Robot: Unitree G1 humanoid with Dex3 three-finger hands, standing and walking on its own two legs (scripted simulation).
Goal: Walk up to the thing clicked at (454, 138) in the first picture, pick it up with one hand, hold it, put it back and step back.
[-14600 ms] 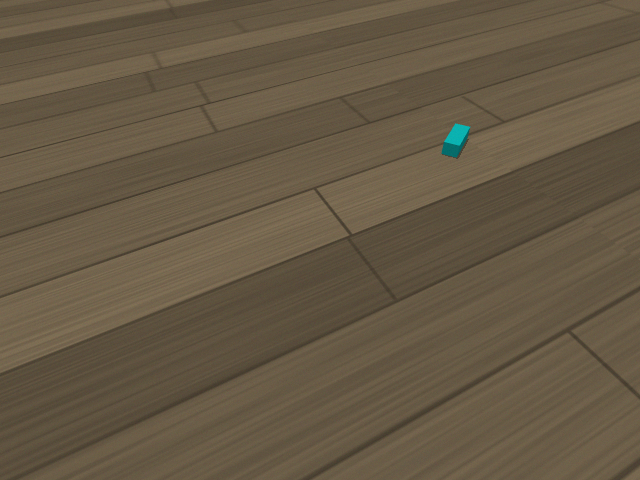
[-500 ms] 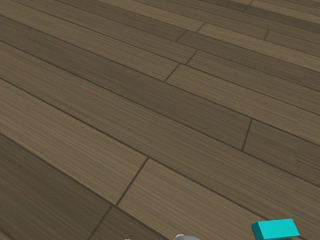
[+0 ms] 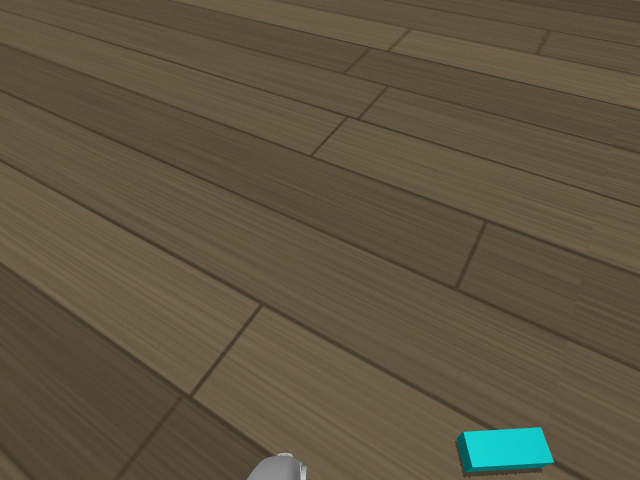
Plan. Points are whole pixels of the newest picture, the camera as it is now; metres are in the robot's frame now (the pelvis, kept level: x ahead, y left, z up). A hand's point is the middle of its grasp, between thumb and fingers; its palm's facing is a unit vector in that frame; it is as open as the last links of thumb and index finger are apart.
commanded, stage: walk up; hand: left
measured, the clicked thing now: (502, 449) +0.32 -0.43 -0.72
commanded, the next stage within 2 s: none
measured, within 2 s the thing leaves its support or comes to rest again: neither
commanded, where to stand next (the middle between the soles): -0.06 -0.63 m, yaw +6 degrees
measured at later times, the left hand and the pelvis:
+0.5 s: hand out of the picture +0.08 +0.06 -0.17, palm faces -0.09 -0.92 -0.39, open 7.4 cm; pelvis -0.05 -0.24 -0.04, yaw -1 degrees
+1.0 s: hand out of the picture -0.02 -0.15 -0.16, palm faces -0.07 -0.95 -0.31, open 7.4 cm; pelvis -0.11 -0.43 -0.01, yaw +2 degrees
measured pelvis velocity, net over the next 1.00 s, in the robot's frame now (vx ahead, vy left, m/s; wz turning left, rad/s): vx -0.11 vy -0.43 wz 0.04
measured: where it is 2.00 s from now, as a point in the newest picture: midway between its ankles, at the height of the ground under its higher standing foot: outside the picture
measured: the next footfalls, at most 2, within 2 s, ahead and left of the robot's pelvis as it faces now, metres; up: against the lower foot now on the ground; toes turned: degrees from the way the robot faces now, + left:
left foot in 0.14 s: +0.06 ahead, +0.04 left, +0.00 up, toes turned +5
right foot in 0.48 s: +0.03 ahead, -0.43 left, +0.00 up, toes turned +2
